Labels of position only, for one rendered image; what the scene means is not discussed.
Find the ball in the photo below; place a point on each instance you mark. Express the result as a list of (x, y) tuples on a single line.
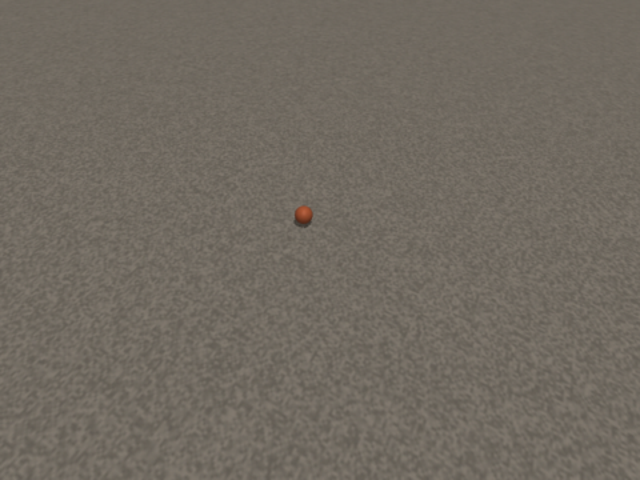
[(303, 214)]

